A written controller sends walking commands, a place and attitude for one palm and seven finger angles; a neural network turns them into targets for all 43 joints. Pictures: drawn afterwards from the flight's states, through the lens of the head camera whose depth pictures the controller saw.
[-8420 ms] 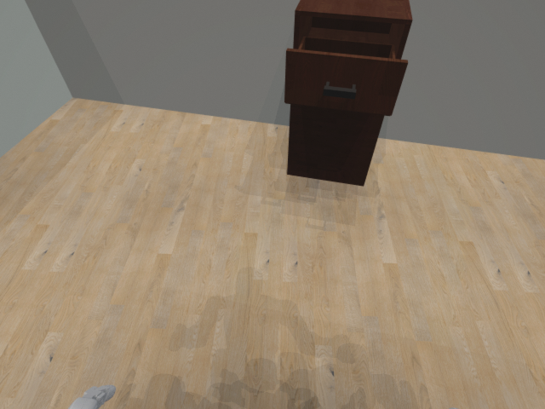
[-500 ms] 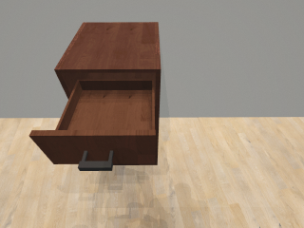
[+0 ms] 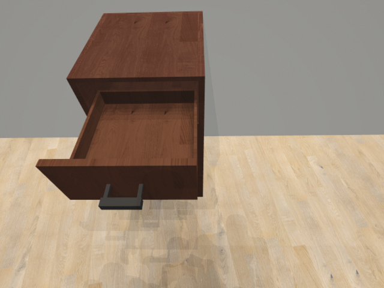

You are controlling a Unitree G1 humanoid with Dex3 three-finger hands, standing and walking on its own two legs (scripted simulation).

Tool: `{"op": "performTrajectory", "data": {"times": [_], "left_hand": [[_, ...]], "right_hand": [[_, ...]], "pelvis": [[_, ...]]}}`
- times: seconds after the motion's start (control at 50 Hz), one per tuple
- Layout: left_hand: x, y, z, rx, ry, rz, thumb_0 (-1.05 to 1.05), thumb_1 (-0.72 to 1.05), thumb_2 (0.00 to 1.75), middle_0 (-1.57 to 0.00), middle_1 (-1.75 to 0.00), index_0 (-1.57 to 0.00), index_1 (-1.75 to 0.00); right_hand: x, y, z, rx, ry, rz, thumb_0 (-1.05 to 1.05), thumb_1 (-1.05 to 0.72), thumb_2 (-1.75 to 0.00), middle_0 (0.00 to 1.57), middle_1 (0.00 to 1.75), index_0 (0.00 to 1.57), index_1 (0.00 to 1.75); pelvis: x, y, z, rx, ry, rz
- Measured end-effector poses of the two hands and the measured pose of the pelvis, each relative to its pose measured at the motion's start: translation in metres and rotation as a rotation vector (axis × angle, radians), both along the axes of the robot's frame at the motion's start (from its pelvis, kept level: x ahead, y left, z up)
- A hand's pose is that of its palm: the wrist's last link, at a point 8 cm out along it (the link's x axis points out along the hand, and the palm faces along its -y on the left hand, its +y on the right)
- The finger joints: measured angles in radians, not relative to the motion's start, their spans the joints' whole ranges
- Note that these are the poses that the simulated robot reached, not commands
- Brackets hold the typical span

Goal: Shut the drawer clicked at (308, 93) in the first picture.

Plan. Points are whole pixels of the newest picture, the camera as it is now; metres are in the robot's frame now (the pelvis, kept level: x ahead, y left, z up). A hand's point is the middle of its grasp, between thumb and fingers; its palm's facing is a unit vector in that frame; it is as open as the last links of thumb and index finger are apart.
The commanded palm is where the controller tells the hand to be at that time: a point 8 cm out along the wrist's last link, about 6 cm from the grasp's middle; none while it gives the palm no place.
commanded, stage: come to a stop and stand still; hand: left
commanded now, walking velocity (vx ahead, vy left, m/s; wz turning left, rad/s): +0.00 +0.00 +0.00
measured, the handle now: (123, 195) +0.33 +0.20 -0.06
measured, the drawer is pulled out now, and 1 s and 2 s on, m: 0.30 0.30 0.30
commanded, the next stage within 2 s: none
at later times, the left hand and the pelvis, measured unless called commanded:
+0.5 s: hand out of the picture -0.15 +0.23 -0.18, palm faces +0.10 -0.97 -0.21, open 7.4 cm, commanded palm none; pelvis -0.10 +0.05 +0.00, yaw +2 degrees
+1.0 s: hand out of the picture -0.13 +0.29 -0.17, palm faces +0.03 -0.97 -0.24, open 7.3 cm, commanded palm none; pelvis -0.21 +0.10 -0.01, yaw -1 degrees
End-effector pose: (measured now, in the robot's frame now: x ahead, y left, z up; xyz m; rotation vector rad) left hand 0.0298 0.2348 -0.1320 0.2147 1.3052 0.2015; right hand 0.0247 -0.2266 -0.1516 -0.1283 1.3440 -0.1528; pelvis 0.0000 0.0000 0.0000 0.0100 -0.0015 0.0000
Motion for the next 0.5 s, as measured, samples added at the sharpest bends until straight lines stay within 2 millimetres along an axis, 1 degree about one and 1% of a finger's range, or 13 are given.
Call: {"op": "performTrajectory", "data": {"times": [0.06,0.12,0.16,0.2,0.26,0.32,0.42,0.5], "left_hand": [[-0.011,0.002,-0.001,-0.007,-0.04,-0.013,0.0,0.91,0.9,-0.2,-0.3,-0.2,-0.3],[-0.028,0.006,-0.009,-0.037,-0.049,-0.018,0.0,0.9,0.9,-0.2,-0.3,-0.2,-0.3],[-0.038,0.011,-0.016,-0.058,-0.047,-0.012,0.0,0.9,0.9,-0.2,-0.3,-0.2,-0.3],[-0.048,0.015,-0.018,-0.072,-0.046,-0.005,0.0,0.9,0.9,-0.2,-0.3,-0.2,-0.3],[-0.064,0.022,-0.015,-0.081,-0.048,-0.005,0.0,0.9,0.9,-0.2,-0.3,-0.2,-0.3],[-0.086,0.029,-0.013,-0.083,-0.033,0.005,0.0,0.9,0.9,-0.2,-0.3,-0.2,-0.3],[-0.138,0.039,-0.014,-0.075,0.037,0.049,0.0,0.9,0.9,-0.2,-0.3,-0.2,-0.3],[-0.184,0.04,-0.014,-0.07,0.098,0.096,0.0,0.9,0.9,-0.2,-0.3,-0.2,-0.3]], "right_hand": [[0.006,-0.002,0.008,-0.02,-0.055,0.018,0.01,-0.92,-0.9,0.2,0.3,0.2,0.3],[0.011,0.0,0.014,-0.044,-0.14,0.026,0.01,-0.92,-0.9,0.2,0.3,0.2,0.3],[0.01,0.005,0.015,-0.057,-0.188,0.032,0.01,-0.92,-0.9,0.19,0.3,0.2,0.3],[0.004,0.013,0.018,-0.058,-0.203,0.043,0.01,-0.92,-0.9,0.19,0.3,0.2,0.3],[-0.011,0.026,0.023,-0.045,-0.196,0.055,0.01,-0.91,-0.9,0.19,0.3,0.2,0.3],[-0.031,0.037,0.022,-0.031,-0.164,0.064,0.01,-0.91,-0.9,0.2,0.3,0.2,0.3],[-0.067,0.044,0.013,-0.024,-0.089,0.066,0.01,-0.93,-0.9,0.2,0.3,0.2,0.3],[-0.091,0.048,0.009,-0.015,-0.044,0.068,0.01,-0.92,-0.9,0.2,0.3,0.2,0.3]], "pelvis": [[-0.017,0.004,0.001,-0.003,-0.019,0.005],[-0.03,0.013,-0.003,-0.014,-0.052,0.004],[-0.038,0.021,-0.008,-0.03,-0.077,0.01],[-0.044,0.027,-0.008,-0.034,-0.089,0.009],[-0.054,0.036,-0.004,-0.037,-0.075,0.01],[-0.068,0.042,-0.002,-0.033,-0.063,0.014],[-0.09,0.05,-0.004,-0.029,-0.066,0.027],[-0.105,0.052,-0.004,-0.03,-0.075,0.042]]}}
